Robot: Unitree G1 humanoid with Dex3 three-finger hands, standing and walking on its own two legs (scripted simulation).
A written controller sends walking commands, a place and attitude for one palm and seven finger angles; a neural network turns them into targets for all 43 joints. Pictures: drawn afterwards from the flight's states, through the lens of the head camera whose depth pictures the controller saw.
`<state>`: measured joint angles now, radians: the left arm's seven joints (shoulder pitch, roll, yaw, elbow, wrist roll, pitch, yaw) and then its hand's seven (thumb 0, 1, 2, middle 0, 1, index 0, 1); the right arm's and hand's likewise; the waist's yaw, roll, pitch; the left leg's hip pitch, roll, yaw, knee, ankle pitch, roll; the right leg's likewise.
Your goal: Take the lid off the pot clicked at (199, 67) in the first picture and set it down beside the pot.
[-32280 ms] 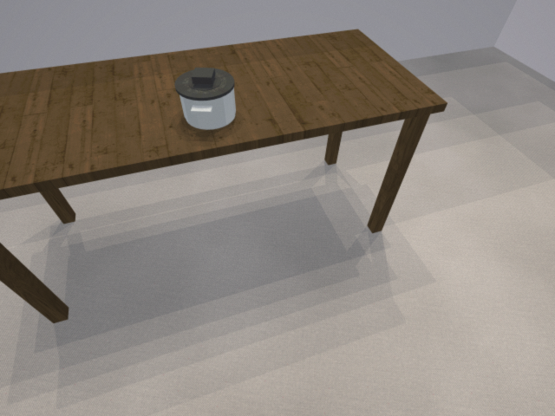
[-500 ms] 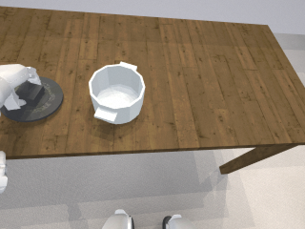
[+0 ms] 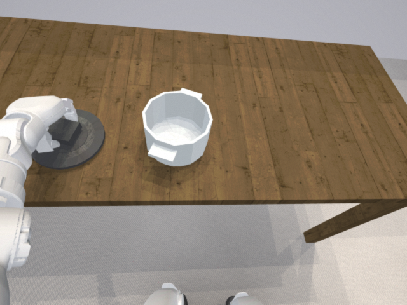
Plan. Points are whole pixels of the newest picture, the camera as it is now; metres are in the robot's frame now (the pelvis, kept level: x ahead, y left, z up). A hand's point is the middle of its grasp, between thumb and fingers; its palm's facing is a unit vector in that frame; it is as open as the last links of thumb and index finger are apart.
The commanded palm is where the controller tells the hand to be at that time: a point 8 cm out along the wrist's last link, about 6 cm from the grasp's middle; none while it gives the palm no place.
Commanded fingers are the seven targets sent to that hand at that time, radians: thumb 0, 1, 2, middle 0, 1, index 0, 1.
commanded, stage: open the fingers wide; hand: left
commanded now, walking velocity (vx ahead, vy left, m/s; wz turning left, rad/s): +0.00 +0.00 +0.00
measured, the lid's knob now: (63, 131) +0.47 +0.30 -0.02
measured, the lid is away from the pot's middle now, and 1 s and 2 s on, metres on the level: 0.25 0.25 0.25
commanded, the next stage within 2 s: raise the empty hand in 0.60 s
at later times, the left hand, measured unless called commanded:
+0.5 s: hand (49, 139) +0.43 +0.31 +0.01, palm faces -0.45 -0.13 -0.89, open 10.8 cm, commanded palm +0.47 +0.29 +0.07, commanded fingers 0.00 -0.04 0.70 -0.37 -0.82 -0.37 -0.82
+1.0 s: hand (36, 130) +0.43 +0.32 +0.04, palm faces -0.43 -0.11 -0.89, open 11.0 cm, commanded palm +0.46 +0.30 +0.10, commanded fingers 0.00 -0.02 0.67 -0.36 -0.85 -0.36 -0.85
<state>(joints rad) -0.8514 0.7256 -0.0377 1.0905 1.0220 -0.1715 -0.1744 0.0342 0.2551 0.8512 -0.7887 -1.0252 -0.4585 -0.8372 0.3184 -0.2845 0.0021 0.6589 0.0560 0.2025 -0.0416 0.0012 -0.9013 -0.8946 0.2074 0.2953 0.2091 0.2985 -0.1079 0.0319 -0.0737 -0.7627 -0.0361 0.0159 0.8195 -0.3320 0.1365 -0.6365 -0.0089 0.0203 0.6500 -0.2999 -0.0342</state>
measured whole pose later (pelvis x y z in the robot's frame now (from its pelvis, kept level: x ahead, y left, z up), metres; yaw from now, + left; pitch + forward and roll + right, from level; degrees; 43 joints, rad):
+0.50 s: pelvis +0.00 -0.02 +0.00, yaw +1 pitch +15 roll -6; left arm -0.88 0.74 -0.04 1.15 1.02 -0.15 -0.18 0.00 0.00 0.70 -0.40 -0.84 -0.38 -0.83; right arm 0.34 -0.28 0.02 0.66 0.06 0.19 -0.04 0.00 -0.90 -0.89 0.21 0.30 0.21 0.30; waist -0.12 0.02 -0.08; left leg -0.77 -0.03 0.00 0.83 -0.33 0.12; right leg -0.64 0.01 0.04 0.67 -0.31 0.00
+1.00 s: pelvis +0.00 -0.02 +0.00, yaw +1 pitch +15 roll -6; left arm -0.89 0.80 -0.02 1.11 1.02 -0.17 -0.24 0.00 -0.01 0.67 -0.37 -0.85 -0.37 -0.85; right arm 0.34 -0.28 0.02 0.66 0.08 0.18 -0.06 0.00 -0.90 -0.89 0.21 0.30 0.21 0.30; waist -0.12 0.02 -0.07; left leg -0.74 -0.02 -0.01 0.82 -0.33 0.11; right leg -0.61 0.02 0.03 0.65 -0.30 0.00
